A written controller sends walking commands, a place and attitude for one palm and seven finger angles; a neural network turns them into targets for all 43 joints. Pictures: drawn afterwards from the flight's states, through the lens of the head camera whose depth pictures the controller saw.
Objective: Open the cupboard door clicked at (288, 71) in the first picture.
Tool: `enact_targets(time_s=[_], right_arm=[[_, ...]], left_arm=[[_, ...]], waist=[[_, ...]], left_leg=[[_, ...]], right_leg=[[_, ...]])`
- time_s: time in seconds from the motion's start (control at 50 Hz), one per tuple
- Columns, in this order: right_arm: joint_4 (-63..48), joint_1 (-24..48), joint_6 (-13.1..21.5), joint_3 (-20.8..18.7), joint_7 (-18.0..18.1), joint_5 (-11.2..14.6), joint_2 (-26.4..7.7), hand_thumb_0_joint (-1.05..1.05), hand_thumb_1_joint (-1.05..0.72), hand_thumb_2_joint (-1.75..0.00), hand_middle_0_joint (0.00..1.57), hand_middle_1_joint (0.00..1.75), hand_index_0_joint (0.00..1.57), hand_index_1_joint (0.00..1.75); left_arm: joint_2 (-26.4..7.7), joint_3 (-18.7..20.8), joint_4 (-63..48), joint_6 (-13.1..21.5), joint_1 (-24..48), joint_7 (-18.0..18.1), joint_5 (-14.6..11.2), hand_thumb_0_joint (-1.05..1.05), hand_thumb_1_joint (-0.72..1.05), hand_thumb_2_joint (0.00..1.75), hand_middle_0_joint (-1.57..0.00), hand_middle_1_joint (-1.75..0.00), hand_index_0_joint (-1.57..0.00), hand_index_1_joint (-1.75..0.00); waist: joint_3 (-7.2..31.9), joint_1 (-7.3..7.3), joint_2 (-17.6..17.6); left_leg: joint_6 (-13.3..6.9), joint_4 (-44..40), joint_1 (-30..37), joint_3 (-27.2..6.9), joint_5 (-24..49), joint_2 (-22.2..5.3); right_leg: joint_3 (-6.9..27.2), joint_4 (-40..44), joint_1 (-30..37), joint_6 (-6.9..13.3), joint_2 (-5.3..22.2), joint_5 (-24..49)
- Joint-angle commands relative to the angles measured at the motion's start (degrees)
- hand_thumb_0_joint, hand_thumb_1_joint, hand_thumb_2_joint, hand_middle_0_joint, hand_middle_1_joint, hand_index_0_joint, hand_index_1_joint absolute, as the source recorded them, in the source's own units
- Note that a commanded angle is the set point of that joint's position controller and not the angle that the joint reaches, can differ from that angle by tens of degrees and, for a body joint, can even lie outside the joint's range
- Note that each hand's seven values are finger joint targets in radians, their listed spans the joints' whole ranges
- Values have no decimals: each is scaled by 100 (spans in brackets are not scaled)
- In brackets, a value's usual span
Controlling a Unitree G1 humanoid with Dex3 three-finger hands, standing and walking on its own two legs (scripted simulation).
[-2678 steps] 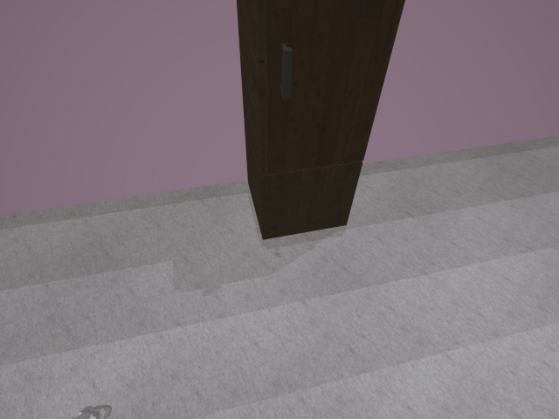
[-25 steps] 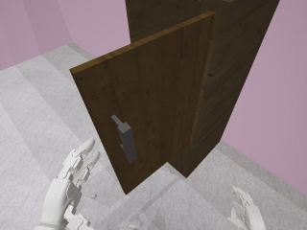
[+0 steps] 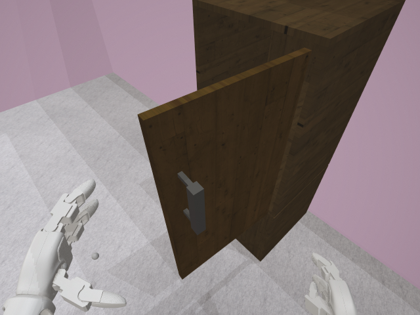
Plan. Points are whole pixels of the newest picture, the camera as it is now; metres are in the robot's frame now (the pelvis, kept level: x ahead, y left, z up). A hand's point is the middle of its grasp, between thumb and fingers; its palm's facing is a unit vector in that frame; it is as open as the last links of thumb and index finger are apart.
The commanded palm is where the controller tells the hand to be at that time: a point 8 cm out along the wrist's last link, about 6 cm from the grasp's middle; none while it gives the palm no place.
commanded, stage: draw the hand back to the body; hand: left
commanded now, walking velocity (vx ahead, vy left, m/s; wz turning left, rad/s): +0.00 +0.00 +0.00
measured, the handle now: (190, 203) +0.31 +0.08 +0.07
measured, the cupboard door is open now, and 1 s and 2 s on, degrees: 85 85 85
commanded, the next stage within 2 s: step back with the hand held close in 0.98 s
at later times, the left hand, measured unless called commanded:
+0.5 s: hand (51, 210) +0.21 +0.26 +0.17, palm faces +0.36 -0.84 -0.41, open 10.3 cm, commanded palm +0.16 +0.31 +0.19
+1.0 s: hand (56, 205) +0.21 +0.25 +0.18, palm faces +0.41 -0.81 -0.41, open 7.5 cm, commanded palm +0.17 +0.29 +0.19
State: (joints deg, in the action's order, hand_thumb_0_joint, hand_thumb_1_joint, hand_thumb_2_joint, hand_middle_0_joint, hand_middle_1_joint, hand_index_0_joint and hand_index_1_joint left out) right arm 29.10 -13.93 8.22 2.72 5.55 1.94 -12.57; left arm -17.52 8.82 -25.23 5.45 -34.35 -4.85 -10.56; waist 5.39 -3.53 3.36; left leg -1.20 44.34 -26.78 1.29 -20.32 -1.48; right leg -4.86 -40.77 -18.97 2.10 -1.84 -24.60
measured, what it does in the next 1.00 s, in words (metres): stands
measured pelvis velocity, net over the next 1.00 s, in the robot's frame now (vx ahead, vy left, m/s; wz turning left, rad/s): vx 0.02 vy -0.01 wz -0.04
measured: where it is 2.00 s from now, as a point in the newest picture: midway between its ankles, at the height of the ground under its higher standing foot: outside the picture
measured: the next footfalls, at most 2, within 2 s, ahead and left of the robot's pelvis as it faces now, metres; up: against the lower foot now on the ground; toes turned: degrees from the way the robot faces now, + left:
left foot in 2.00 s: -0.01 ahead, +0.13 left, +0.00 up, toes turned +0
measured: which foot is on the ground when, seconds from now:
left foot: down 0.00-1.00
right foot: down 0.00-1.00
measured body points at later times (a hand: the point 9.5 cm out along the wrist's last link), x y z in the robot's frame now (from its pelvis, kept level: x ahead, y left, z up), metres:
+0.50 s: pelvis +0.02 +0.02 +0.03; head +0.01 +0.01 +0.48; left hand +0.19 +0.30 +0.19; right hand +0.20 -0.20 -0.05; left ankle +0.03 +0.10 -0.71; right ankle -0.03 -0.10 -0.71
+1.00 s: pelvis +0.02 -0.01 +0.03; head +0.01 -0.03 +0.48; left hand +0.18 +0.29 +0.20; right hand +0.20 -0.24 -0.06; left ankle +0.03 +0.10 -0.71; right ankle -0.03 -0.10 -0.71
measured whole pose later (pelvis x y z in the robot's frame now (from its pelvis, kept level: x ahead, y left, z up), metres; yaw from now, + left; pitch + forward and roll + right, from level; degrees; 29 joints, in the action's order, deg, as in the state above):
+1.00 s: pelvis +0.02 -0.01 +0.03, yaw -2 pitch -4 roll +0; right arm 36.7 -10.8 4.7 0.6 4.2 0.0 -13.2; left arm -20.3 18.8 -23.0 4.4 -28.5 6.4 -4.3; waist -1.1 -4.3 3.0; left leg -0.6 23.5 -7.4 4.0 -12.6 -1.1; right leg -1.9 -19.9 -0.7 2.3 -2.2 -15.8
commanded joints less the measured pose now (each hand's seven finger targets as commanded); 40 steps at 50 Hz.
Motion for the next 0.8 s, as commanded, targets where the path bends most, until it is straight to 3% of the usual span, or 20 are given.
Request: enact_targets(time_s=[0.0, 0.06, 0.12, 0.18, 0.2, 0.34, 0.44, 0.5, 0.58, 0.64, 0.74, 0.78], right_arm=[[-857, 655, 204, -207, 74, -75, -558, 0, -90, -90, 20, 30, 20, 30], [-804, 760, 179, -208, 88, -129, -612, 0, -90, -90, 20, 30, 20, 30], [-659, 825, 199, -201, 99, -157, -627, 0, -90, -90, 20, 30, 20, 30], [-598, 861, 208, -190, 71, -166, -617, 0, -90, -90, 20, 30, 20, 30], [-562, 855, 209, -188, 48, -171, -625, 0, -90, -90, 20, 30, 20, 30], [-429, 880, 123, -273, -58, -187, -688, 0, -90, -90, 20, 30, 20, 30], [-347, 932, 2, -313, -108, -182, -697, 0, -90, -90, 20, 30, 20, 30], [-300, 919, -11, -341, -115, -187, -699, 0, -90, -90, 20, 30, 20, 30], [-239, 945, -27, -366, -122, -187, -705, 0, -90, -90, 20, 30, 20, 30], [-231, 949, -42, -378, -158, -182, -721, 0, -90, -90, 20, 30, 20, 30], [-245, 1016, -96, -432, -151, -192, -750, 0, -90, -90, 20, 30, 20, 30], [-238, 1043, -97, -429, -130, -193, -728, 0, -90, -90, 20, 30, 20, 30]], left_arm=[[-489, 226, -1319, 149, 77, 824, 517, 0, -12, 47, -16, -30, -16, -30], [-678, 371, -1395, 163, 255, 1038, 663, 0, -1, 51, -17, -30, -17, -30], [-912, 616, -1415, 197, 395, 1211, 761, 0, 9, 55, -17, -30, -17, -30], [-849, 641, -1474, 207, 464, 1270, 788, 0, 20, 60, -18, -30, -18, -30], [-851, 674, -1452, 203, 504, 1284, 792, 0, 23, 62, -18, -30, -18, -30], [-932, 1040, -1195, 184, 403, 1299, 760, 0, 48, 72, -19, -30, -19, -30], [-1123, 1396, -1090, 169, 672, 1299, 732, 0, 65, 80, -19, -30, -19, -30], [-1301, 1630, -1219, 225, 954, 1315, 728, 0, 76, 84, -19, -30, -19, -30], [-1430, 1864, -1119, 230, 1102, 1329, 678, 0, 90, 90, -20, -30, -20, -30], [-1067, 1522, -862, 191, 944, 1264, 671, 0, 90, 90, -20, -30, -20, -30], [-1254, 1641, -865, 211, 1030, 1244, 649, 0, 90, 90, -20, -30, -20, -30], [-1341, 1727, -947, 240, 1052, 1242, 648, 0, 90, 90, -20, -30, -20, -30]], waist=[[-216, 110, 62], [-128, 85, -161], [-91, 41, 77], [-123, 40, 195], [-144, 41, 277], [-145, -29, -84], [-281, -34, 111], [-110, -36, 267], [-57, -50, 225], [-282, -1, 116], [-188, -41, -229], [-66, -72, -168]], left_leg=[[-55, -978, 1263, -189, 660, 22], [-66, -1305, 1527, -227, 713, -18], [-49, -1570, 1744, -234, 864, -28], [-15, -1821, 1962, -292, 1118, -66], [7, -1911, 2018, -326, 1184, -87], [70, -2188, 2251, -290, 2085, -183], [96, -2270, 2330, -208, 2176, -179], [97, -2277, 2492, -198, 2256, -183], [67, -2251, 2560, -132, 2364, -154], [52, -2289, 2549, -115, 2433, -156], [-27, -2274, 2548, -21, 2152, -92], [-46, -2244, 2578, 9, 2175, -51]], right_leg=[[453, 1479, -481, -86, 212, 933], [389, 1630, -167, -94, 202, 934], [386, 1763, 180, -58, 204, 1065], [341, 1789, 378, -58, 184, 1249], [328, 1814, 448, -53, 176, 1276], [319, 1950, 939, -72, 147, 1826], [370, 2121, 1045, -66, 145, 1967], [384, 2166, 1104, -65, 147, 2017], [407, 2226, 1183, -70, 158, 2216], [388, 2268, 1132, -94, 158, 2260], [441, 2363, 1206, -112, 169, 2354], [477, 2366, 1280, -111, 181, 2456]])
